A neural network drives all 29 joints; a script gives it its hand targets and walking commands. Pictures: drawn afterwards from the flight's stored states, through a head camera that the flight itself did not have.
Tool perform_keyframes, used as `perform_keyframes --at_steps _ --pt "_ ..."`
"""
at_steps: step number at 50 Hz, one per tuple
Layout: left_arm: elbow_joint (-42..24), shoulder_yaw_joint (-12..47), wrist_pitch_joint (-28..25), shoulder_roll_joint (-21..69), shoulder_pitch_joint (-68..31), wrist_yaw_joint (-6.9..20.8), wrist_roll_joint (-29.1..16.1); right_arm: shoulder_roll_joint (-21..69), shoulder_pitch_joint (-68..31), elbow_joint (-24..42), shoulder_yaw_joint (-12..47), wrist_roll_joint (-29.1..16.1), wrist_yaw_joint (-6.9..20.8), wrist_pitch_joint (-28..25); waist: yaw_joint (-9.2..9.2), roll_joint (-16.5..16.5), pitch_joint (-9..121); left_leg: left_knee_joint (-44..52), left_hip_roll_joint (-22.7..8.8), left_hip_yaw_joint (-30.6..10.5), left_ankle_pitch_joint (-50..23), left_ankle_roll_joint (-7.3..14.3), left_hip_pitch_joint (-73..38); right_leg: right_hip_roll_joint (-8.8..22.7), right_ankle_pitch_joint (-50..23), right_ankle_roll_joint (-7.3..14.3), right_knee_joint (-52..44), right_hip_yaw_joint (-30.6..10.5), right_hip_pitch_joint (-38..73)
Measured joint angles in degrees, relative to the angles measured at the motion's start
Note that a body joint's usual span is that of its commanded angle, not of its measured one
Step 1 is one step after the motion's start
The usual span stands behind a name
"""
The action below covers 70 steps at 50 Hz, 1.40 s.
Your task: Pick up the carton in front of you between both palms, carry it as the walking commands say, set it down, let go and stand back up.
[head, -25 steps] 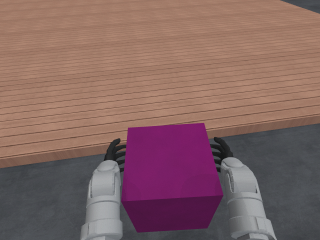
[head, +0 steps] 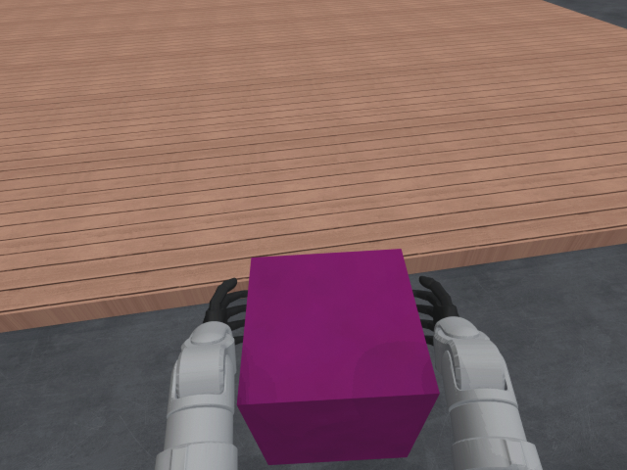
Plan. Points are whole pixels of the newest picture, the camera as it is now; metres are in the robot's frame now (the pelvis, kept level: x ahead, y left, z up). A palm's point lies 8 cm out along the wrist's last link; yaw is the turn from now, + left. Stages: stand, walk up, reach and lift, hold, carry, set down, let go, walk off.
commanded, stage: hold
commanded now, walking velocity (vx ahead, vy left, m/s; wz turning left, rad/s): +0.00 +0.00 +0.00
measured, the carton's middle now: (332, 361) +0.28 +0.00 -0.03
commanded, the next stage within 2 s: carry in 0.14 s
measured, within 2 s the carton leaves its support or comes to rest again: neither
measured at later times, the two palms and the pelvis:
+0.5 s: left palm (197, 279) +0.34 +0.18 +0.10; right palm (418, 269) +0.35 -0.12 +0.09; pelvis +0.07 +0.02 +0.00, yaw +1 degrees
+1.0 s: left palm (210, 196) +0.56 +0.21 +0.07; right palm (375, 182) +0.59 -0.10 +0.07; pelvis +0.35 +0.04 -0.02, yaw +3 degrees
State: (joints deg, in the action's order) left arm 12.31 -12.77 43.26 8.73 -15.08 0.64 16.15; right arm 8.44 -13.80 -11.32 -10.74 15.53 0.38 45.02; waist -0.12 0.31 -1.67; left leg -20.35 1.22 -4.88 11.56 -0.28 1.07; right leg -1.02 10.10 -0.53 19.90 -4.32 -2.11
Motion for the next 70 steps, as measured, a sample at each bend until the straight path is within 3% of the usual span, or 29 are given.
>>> perform_keyframes --at_steps 8,12,16,18,23,29,32,35,38,44,50,51,52,54,56,58,63,70 --pt "0.2 -0.2 0.28 0.06 -0.37 -0.24 -0.24 0.02 -0.22 -0.22 -0.3 -0.11 -0.01 0.1 0.17 -0.1 1.75 -2.25 0.17 -0.1 0.73 -0.05 3.04 0.04 0.77 -0.14 2.13 0.21 -2.9" --pt "-2.35 1.47 1.33 -0.17 0.7 -0.97 -1.49 -0.29 1.28 2.57 0.39 -1.65 -0.55 0.85 0.69 -0.28 5.82 -8.22 -0.41 0.41 9.84 -0.14 9.54 0.2 7.57 0.19 5.54 1.54 -7.88" --pt "-9.36 3.78 3.48 -0.45 2.18 -1.98 -3.41 -0.53 2.61 9.27 1.22 -4.42 -1.26 2.68 1.16 -1.27 8.05 -9.81 -1.07 4.32 7.98 0.19 13.15 1.62 4.06 0.15 7.32 2.53 -11.09" --pt "-13.97 4.54 5.55 -0.81 3.93 -2.68 -4.49 -0.59 3.17 12.38 2.79 -5.52 -1.99 4.49 0.76 -1.8 9.38 -8.35 -0.51 5.32 5.05 0.86 12.83 2.57 9.04 0.24 10.56 2.36 -12.75" --pt "-23.72 5.06 10.97 -1.23 7.06 -3.74 -7.92 -0.84 5.32 20.75 6.2 -7.0 -3.41 9.72 -0.23 0.44 11.3 -3.53 -2.27 6.33 5.12 1.64 10.81 2.85 16.09 0.43 21.63 8.46 -20.95" --pt "-34.15 7.96 16.92 -1.43 10.5 -5.32 -10.77 -1.13 10.4 33.82 7.93 -9.69 -5.73 16.44 0.9 2.13 11.58 0.35 -4.15 5.47 6.99 0.27 6.42 1.03 7.45 0.22 10.86 13.72 -23.13" --pt "-37.61 9.67 19.37 -1.41 12.42 -6.27 -11.94 -1.16 13.3 38.83 7.72 -11.54 -7.17 19.17 1.6 2.18 11.93 -10.37 -4.77 5.54 13.99 -0.49 8.38 0.89 -1.21 2.35 5.31 16.45 -19.96" --pt "-37.56 10.69 21.46 -1.37 15.01 -7.79 -13.35 -0.98 15.94 39.88 6.91 -13.71 -8.42 22.03 1.29 1.31 12.39 -32.25 -4.73 7.37 15.88 0.63 18.51 1.58 3.12 4.52 8.62 17.52 -18.71" --pt "-38.73 10.25 22.94 -1.12 17.97 -9.62 -14.77 -0.88 17.01 38.89 7.54 -15.12 -9.51 23.25 0.16 -0.08 12.22 -39.49 -5.83 9.86 10.86 0.84 26.92 1.82 4.31 3.78 4.25 17.22 -13.94" --pt "-39.19 9.77 21.54 -1.02 19.13 -11.47 -16.78 -0.77 17.72 37.72 7.51 -16.27 -11.47 20.72 -2.13 -1.28 11.19 -23.14 -7.18 12.06 0.12 -0.52 33.66 2.77 5.36 2.03 -4.4 16.3 -3.56" --pt "-41.79 10.45 20.22 -1.03 19.09 -11.95 -17.98 -0.6 19.04 41.38 7.42 -16.93 -11.92 18.99 -2.23 -1.18 9.75 -9.84 -5.72 15.86 -6.2 1.06 30.81 4.48 12.64 -1.53 -4.01 15.8 5.2" --pt "-43.13 10.5 20.19 -1.03 19.06 -11.98 -18.13 -0.63 18.88 42.57 7.54 -17.21 -11.76 18.94 -2.01 -1.32 9.35 -8.23 -5.08 16.99 -5.42 1.42 28.99 5.19 15.19 -2.19 -1.3 15.47 5.75" --pt "-44.33 10.21 20.19 -1.1 18.76 -11.99 -18.3 -0.67 18.47 43.24 7.86 -17.46 -11.59 18.68 -1.47 -2.15 8.9 -8.67 -4.37 17.98 -7.11 3.24 27.97 6.61 18.21 -2.39 3.71 14.99 5.11" --pt "-45.66 9.05 20.44 -1.23 17.95 -11.88 -18.77 -0.86 16.9 43.11 8.53 -17.9 -11.21 18.44 -0.24 -3.04 8.05 -13.5 -4.09 19.23 -3.64 5.27 28.12 8.44 17.83 -1.3 22.58 11.45 -2.59" --pt "-46.72 8.45 21.39 -1.32 17.05 -11.82 -19.01 -0.94 16.08 43.81 8.76 -18.2 -10.75 19.09 0.59 -2.38 6.91 -12.99 -4.39 19.58 -0.67 5.49 25.91 6.99 16.2 0.22 40.14 7.76 -12.21" --pt "-47.16 8.52 22.24 -1.44 15.56 -11.75 -18.96 -0.97 15.42 45.0 8.42 -17.97 -10.76 19.8 1.33 -1.86 6.15 -9.77 -4.33 19.61 -0.49 4.64 22.62 6.44 12.66 1.77 47.54 7.23 -19.99" --pt "-44.56 7.53 22.59 -1.42 8.83 -11.97 -17.99 -1.2 9.34 43.92 5.76 -17.94 -10.94 20.93 2.63 -1.46 6.57 -2.7 -3.5 18.91 0.66 4.33 14.8 7.25 4.44 2.53 41.06 8.45 -31.95" --pt "-35.12 2.49 22.67 -1.54 -0.77 -13.87 -15.61 -0.54 -1.38 33.36 2.45 -16.59 -12.44 21.3 2.5 -1.42 8.58 1.94 -2.25 17.67 5.78 2.3 4.76 7.33 -4.57 2.43 21.63 10.97 -35.85"
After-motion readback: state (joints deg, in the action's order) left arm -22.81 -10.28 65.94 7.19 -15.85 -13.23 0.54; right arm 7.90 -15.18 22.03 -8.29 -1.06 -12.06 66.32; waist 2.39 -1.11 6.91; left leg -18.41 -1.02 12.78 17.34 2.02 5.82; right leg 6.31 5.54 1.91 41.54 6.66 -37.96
